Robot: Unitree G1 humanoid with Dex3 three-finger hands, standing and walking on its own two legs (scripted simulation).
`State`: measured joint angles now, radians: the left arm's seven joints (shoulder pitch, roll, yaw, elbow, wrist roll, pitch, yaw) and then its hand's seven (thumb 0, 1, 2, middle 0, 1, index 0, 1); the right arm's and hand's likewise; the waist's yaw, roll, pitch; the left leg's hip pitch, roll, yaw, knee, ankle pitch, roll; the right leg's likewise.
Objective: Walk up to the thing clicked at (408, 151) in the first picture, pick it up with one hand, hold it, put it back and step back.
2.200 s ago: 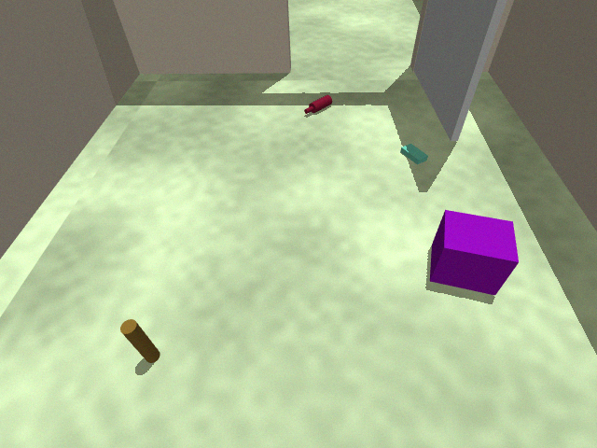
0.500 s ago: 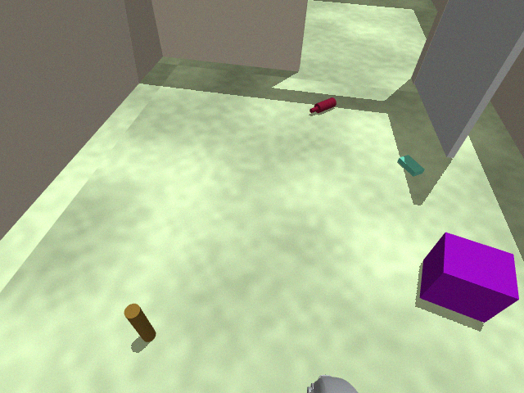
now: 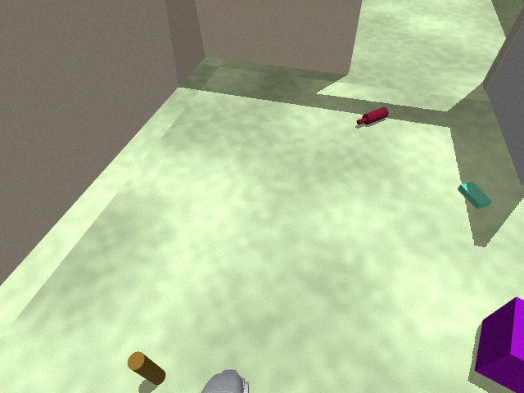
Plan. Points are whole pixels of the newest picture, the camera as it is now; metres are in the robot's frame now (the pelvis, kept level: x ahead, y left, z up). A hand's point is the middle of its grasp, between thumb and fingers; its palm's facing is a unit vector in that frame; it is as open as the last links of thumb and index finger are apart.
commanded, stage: walk up
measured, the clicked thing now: (474, 195) +1.12 -0.95 -0.75
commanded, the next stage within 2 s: none
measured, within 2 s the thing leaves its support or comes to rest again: neither
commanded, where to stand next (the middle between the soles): +0.47 -0.01 m, yaw -1 degrees
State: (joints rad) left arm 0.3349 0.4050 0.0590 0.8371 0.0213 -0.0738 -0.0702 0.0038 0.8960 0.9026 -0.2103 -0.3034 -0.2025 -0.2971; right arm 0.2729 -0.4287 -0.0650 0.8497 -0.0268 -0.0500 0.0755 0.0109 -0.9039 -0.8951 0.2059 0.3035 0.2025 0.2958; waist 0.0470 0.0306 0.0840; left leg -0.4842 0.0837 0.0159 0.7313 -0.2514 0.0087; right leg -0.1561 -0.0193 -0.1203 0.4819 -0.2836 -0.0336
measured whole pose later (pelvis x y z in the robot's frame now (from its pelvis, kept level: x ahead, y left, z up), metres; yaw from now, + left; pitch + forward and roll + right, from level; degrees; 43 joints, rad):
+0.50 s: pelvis +0.20 -0.02 +0.00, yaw +6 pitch -2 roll +1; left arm 0.21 0.44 0.08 0.79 0.03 -0.04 -0.09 0.01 0.90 0.90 -0.21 -0.30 -0.20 -0.30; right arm 0.43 -0.40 -0.04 0.81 -0.01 -0.06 0.04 0.01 -0.90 -0.89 0.21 0.30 0.21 0.30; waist -0.04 -0.04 0.07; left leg -0.18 0.02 -0.03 0.53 -0.32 -0.01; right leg -0.45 -0.08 0.00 0.66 -0.23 -0.01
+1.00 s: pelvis +0.36 -0.04 -0.02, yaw +21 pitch -2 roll +0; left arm 0.34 0.45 0.06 0.82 0.02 0.01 -0.05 0.01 0.90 0.90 -0.21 -0.30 -0.20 -0.30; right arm 0.32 -0.43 -0.06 0.78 -0.01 -0.09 0.01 0.01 -0.90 -0.89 0.21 0.30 0.20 0.30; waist 0.03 -0.07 0.09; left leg -0.38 0.01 0.06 0.68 -0.27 0.04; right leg -0.34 -0.08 -0.10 1.02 -0.52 -0.03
